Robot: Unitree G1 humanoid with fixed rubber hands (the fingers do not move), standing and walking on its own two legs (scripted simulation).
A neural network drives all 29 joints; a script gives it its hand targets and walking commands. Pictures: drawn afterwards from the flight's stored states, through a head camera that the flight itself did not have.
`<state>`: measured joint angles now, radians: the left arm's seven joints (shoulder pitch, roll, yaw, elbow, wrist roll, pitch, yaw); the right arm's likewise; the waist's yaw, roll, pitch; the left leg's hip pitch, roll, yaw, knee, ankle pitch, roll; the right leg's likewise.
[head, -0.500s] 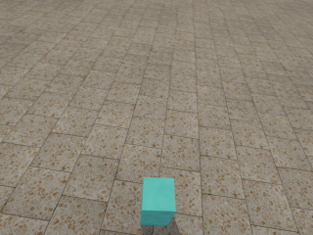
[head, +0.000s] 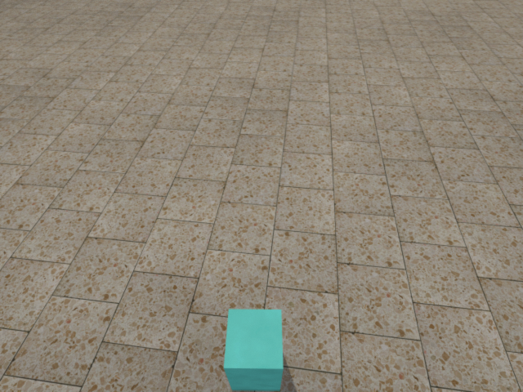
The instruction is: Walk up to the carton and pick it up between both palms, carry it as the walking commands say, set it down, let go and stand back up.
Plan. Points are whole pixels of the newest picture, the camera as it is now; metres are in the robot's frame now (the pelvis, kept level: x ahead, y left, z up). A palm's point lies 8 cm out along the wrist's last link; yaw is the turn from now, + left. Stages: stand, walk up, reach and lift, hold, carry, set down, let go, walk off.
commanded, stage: walk up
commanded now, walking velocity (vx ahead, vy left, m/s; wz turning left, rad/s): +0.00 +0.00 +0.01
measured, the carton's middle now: (255, 351) +0.37 +0.03 -0.63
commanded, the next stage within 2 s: stand in 0.90 s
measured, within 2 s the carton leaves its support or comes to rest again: neither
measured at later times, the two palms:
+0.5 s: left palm out of the picture -0.01 +0.26 -0.14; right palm out of the picture -0.01 -0.21 -0.16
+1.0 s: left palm out of the picture -0.07 +0.17 -0.14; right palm out of the picture -0.05 -0.23 -0.15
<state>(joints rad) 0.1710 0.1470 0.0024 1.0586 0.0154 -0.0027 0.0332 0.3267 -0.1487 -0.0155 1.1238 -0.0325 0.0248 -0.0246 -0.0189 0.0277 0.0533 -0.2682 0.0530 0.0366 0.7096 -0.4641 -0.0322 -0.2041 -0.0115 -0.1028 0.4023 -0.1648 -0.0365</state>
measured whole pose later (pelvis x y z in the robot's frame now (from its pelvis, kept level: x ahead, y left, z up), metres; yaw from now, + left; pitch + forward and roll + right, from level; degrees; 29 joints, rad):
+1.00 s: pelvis -0.01 -0.03 +0.00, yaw -1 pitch +0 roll +1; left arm 0.37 0.10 -0.04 1.17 0.02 -0.03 0.02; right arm 0.30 -0.14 0.00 1.19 0.00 0.00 -0.02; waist 0.00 0.02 0.01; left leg -0.21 0.05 0.08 0.37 -0.15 -0.03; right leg -0.07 0.06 -0.09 0.33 -0.27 -0.08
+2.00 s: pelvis -0.01 -0.03 +0.00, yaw -1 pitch -1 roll +1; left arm 0.39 0.09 -0.04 1.19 0.01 -0.04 0.04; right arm 0.31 -0.10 0.01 1.19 0.00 0.00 -0.04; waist 0.00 0.01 0.00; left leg -0.19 0.06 0.08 0.40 -0.18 -0.04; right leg -0.05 0.06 -0.09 0.37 -0.31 -0.09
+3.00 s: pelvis -0.09 +0.03 -0.08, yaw -9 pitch +20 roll +0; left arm -0.20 0.15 0.12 0.55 -0.06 0.33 0.04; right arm -0.33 -0.12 -0.09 0.67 0.02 0.34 -0.02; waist 0.07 -0.07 0.00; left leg -1.03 -0.03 -0.06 0.97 -0.29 -0.02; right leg -0.96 0.06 0.02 1.03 -0.41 -0.03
